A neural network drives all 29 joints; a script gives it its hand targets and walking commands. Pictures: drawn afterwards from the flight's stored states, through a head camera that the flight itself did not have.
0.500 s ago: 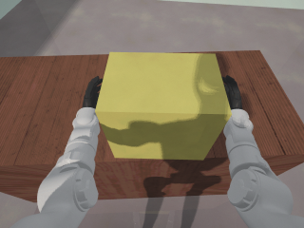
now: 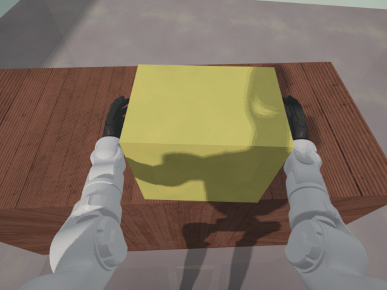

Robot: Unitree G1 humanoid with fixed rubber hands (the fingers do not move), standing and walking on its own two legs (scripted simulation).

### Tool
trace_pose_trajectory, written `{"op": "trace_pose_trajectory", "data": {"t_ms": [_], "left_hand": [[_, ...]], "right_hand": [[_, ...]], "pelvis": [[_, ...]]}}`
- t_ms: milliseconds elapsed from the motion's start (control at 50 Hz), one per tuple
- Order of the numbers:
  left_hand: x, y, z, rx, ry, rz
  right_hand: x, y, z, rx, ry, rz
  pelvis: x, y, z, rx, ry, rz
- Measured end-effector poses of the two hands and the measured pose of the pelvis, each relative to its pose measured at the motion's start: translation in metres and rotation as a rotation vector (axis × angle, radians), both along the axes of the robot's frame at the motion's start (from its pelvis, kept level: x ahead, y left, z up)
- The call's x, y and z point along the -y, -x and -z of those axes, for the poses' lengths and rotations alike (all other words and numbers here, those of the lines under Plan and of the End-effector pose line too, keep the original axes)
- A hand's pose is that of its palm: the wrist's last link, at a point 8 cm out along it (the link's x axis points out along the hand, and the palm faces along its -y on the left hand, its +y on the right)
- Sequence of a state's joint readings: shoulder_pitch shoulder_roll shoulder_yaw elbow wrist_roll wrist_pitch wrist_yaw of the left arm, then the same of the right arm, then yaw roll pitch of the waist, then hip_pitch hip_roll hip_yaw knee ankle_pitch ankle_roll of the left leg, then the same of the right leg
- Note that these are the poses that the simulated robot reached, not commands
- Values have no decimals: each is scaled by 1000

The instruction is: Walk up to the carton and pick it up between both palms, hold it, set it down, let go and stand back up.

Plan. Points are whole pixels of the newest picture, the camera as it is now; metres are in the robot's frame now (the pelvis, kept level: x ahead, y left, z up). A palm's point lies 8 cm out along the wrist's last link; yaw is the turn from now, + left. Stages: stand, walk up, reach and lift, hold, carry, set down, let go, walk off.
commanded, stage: set down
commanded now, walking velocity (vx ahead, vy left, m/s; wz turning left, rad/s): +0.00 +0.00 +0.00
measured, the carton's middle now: (203, 139) +0.44 +0.02 +0.00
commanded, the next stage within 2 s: none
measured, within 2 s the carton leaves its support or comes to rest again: neither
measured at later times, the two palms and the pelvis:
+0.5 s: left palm (108, 128) +0.43 +0.23 +0.05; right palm (302, 128) +0.45 -0.19 +0.06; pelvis -0.01 -0.01 -0.03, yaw -1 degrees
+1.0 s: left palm (98, 126) +0.43 +0.25 +0.05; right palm (325, 126) +0.46 -0.24 +0.06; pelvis -0.04 -0.02 -0.05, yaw -1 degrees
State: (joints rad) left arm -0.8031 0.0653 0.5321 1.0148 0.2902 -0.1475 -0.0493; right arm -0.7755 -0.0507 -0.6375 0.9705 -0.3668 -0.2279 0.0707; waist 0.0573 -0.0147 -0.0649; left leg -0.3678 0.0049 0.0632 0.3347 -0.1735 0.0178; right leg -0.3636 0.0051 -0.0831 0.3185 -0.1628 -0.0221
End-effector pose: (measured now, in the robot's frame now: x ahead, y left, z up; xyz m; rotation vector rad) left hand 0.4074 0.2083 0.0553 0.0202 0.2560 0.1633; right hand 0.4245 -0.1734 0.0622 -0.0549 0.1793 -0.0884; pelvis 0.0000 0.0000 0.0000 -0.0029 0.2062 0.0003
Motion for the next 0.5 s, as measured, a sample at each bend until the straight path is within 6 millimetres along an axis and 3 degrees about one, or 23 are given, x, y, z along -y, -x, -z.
{"op": "trace_pose_trajectory", "data": {"t_ms": [180,380,500], "left_hand": [[-1,-1,1,-3,-12,0],[-5,-17,8,-50,-22,-21],[-19,-18,7,-31,-50,-30]], "right_hand": [[1,-1,0,-7,1,-5],[5,-16,8,-133,8,-39],[21,-24,6,-110,15,-4]], "pelvis": [[1,0,1,-9,-1,8],[3,5,17,-165,19,19],[6,14,28,-213,20,15]]}}
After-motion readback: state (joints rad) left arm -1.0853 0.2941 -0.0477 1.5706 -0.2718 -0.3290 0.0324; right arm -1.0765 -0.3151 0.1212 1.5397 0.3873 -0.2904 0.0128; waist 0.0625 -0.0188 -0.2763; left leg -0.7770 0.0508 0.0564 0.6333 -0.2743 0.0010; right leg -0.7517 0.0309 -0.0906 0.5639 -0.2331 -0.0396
